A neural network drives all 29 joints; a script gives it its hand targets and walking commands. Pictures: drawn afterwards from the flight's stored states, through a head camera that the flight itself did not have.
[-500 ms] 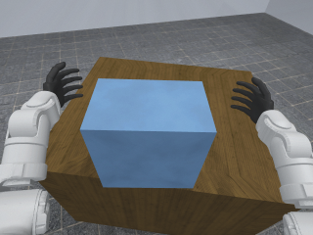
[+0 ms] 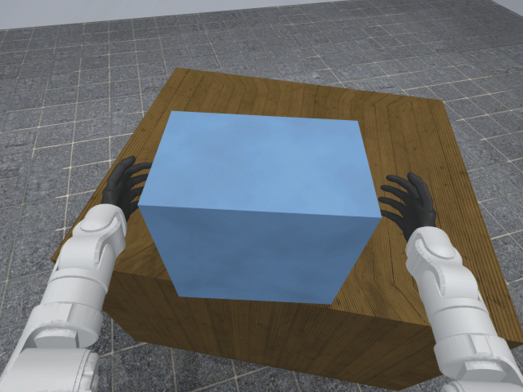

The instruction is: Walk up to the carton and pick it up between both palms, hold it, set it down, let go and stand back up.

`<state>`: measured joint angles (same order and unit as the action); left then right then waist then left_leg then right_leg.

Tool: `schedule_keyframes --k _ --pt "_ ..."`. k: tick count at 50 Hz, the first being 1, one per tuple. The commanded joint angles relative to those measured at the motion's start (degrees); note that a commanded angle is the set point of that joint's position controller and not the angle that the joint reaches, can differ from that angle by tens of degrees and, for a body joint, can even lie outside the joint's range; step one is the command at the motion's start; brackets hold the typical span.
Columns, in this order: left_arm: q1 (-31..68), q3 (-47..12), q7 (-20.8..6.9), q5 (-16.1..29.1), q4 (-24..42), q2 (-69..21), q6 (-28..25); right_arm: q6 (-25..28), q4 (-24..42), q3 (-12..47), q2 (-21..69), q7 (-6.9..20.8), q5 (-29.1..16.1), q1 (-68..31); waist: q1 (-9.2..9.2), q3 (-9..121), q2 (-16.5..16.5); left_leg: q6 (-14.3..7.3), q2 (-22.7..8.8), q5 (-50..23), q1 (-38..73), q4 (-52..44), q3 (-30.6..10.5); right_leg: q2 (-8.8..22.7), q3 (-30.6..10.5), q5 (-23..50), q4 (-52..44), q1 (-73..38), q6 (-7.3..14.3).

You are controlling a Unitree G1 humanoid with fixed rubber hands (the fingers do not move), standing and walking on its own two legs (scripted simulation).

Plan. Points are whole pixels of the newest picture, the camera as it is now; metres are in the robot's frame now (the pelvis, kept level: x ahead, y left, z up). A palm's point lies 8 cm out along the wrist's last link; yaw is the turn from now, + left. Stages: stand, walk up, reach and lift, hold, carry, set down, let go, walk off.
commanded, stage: reach and lift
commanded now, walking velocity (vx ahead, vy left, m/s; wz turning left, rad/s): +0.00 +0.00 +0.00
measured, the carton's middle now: (259, 217) +0.41 +0.04 +0.01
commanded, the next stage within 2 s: none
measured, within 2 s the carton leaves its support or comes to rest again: neither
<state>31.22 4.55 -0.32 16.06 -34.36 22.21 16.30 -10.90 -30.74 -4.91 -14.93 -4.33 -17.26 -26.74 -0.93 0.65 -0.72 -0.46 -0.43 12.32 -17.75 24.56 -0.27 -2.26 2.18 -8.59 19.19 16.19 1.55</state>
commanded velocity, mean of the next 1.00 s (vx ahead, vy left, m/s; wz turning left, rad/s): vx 0.00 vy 0.00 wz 0.00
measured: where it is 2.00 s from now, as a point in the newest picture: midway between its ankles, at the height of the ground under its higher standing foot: outside the picture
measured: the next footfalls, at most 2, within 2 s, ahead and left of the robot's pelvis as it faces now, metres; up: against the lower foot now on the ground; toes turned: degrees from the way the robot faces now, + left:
none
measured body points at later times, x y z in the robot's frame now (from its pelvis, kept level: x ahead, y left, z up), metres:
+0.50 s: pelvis +0.01 +0.00 -0.01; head +0.05 +0.01 +0.44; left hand +0.40 +0.24 +0.03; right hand +0.39 -0.20 +0.02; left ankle +0.00 +0.11 -0.74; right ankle +0.01 -0.10 -0.74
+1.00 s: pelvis -0.01 +0.00 -0.01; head +0.04 +0.01 +0.43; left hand +0.40 +0.23 +0.04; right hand +0.40 -0.16 +0.03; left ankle +0.00 +0.11 -0.74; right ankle +0.01 -0.10 -0.74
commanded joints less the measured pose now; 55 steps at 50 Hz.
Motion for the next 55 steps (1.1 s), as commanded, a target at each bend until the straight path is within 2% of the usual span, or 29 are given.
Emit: schedule_keyframes --k 1,5,12,16,18,23,24,26,30,34,39,40,41,43,46,50,52,55 --pt "31.3 3.9 1.2 1.5 19.8 14.7 -9.6 7.7 17.8 -4.5 -14.2 -0.4 2.0 -30.5 0.41 45.1 6.9 4.7 0.6 -29.5 16.4 3.0 -0.2 -0.6 -1.3 20.1 2.2 -11.1 -1.0" --pt "29.2 3.6 0.5 1.5 14.2 14.0 -12.7 9.2 13.3 -2.8 -12.8 -0.9 2.5 -28.8 0.68 47.5 4.5 3.7 0.5 -30.7 14.5 4.0 -0.6 -0.3 -1.8 22.4 3.4 -10.9 -1.5" --pt "26.1 2.4 -2.1 -1.5 -3.4 9.1 -18.5 14.3 -4.0 2.4 -10.5 -0.6 -0.2 -26.4 0.99 38.6 1.3 2.7 0.5 -29.6 11.2 4.6 -1.0 -0.2 -1.2 21.2 4.0 -10.4 -2.4" --pt "26.3 1.4 -3.0 -2.8 -11.9 7.4 -23.1 19.1 -10.2 4.9 -9.4 -0.5 -1.8 -26.4 1.13 35.0 0.8 2.7 0.9 -28.3 7.5 5.5 -0.5 0.5 -1.1 21.1 5.4 -9.5 -2.9" --pt "27.2 1.0 -2.9 -2.7 -12.4 7.6 -25.1 21.4 -10.1 5.7 -9.4 -0.6 -2.7 -27.1 1.03 36.0 1.3 3.1 1.0 -29.2 6.9 6.0 0.0 0.5 -1.0 22.8 6.4 -9.8 -3.1" --pt "30.7 0.5 -1.8 -1.0 -6.6 9.7 -27.1 23.9 -4.5 5.9 -11.4 -0.7 -3.9 -30.2 0.44 41.9 3.8 4.5 0.8 -32.6 9.1 6.9 0.9 -0.2 -0.4 24.9 7.6 -8.3 -2.9" --pt "32.4 -0.1 -1.3 -0.2 -4.8 10.3 -28.2 24.1 -2.3 6.4 -11.3 -0.6 -3.3 -32.7 -0.51 45.9 3.7 4.3 0.9 -30.4 7.7 6.7 0.8 0.3 -0.3 22.8 7.9 -6.5 -3.2" --pt "33.2 -1.1 -0.3 1.4 -4.7 10.8 -29.4 23.4 -1.0 6.9 -10.8 -0.3 -3.0 -33.2 -0.48 48.2 3.9 4.1 0.9 -27.8 5.8 7.2 0.8 0.6 -0.8 21.5 8.9 -5.8 -3.0" --pt "33.7 -2.2 -0.4 1.8 -9.0 9.6 -29.8 22.1 -5.8 7.5 -9.8 -0.3 -3.5 -32.9 0.03 47.6 4.8 3.7 0.5 -24.4 4.9 7.4 0.4 1.3 -1.0 19.1 9.4 -3.4 -2.7" --pt "34.9 -2.5 -0.8 0.9 -13.4 7.8 -31.0 22.5 -10.9 7.8 -8.2 -0.6 -3.6 -33.8 0.56 45.6 4.9 3.9 0.3 -24.4 5.2 8.1 -0.2 1.4 -0.8 16.7 9.2 -0.6 -2.4" --pt "35.6 -2.5 -1.1 -0.3 -17.9 3.7 -33.7 23.0 -13.2 7.7 -3.6 -1.4 -0.9 -35.3 1.14 43.5 1.4 2.8 0.4 -21.8 2.3 7.3 -0.5 2.0 -1.2 14.6 8.6 -1.3 -2.7" --pt "34.9 -2.4 -0.9 -1.0 -18.9 3.1 -33.8 23.1 -14.2 7.6 -3.2 -1.5 -0.6 -34.9 0.91 42.3 2.4 3.0 0.4 -21.9 2.2 7.2 -0.8 2.2 -1.3 14.1 8.6 -1.2 -2.5" --pt "34.8 -2.0 -0.8 -1.4 -19.5 2.9 -34.0 23.0 -14.4 7.8 -2.3 -1.7 -0.3 -35.0 0.74 42.1 2.0 2.9 0.6 -21.9 1.7 7.2 -0.4 2.2 -1.4 14.1 8.3 -1.8 -2.5" --pt "35.8 -2.2 -0.7 -1.5 -20.0 1.9 -34.5 23.0 -14.4 7.3 -1.0 -2.2 0.5 -35.6 1.23 42.0 2.3 3.0 0.7 -20.8 0.6 6.7 -0.4 2.4 -1.8 13.4 8.2 -2.7 -2.4" --pt "35.9 -2.5 -0.2 -2.5 -17.4 0.1 -35.3 24.2 -13.2 5.6 -0.1 -2.8 2.4 -35.4 2.03 44.8 3.7 4.0 0.5 -24.0 3.6 7.3 -0.6 2.0 -0.9 14.7 8.2 -1.5 -2.1" --pt "36.5 -3.1 -0.1 -3.1 -18.2 -1.4 -34.6 24.4 -13.5 3.2 0.3 -3.2 5.0 -37.0 2.15 43.8 4.4 4.6 0.4 -22.0 4.8 6.8 -0.4 1.5 -0.1 10.0 6.8 0.9 -1.5" --pt "36.9 -3.9 0.3 -3.6 -18.0 -3.3 -34.4 24.5 -14.5 2.6 0.4 -2.6 5.0 -37.3 1.85 43.4 5.8 5.2 -0.2 -23.1 7.2 6.9 -0.9 1.3 0.3 7.6 6.1 3.4 -0.6" --pt "37.0 -4.2 0.9 -3.0 -18.1 -4.1 -35.2 24.7 -14.0 3.1 1.1 -2.0 5.3 -37.1 1.57 44.6 4.7 5.0 -0.3 -24.5 8.0 7.5 -1.1 1.1 0.3 8.1 6.1 3.4 -0.8"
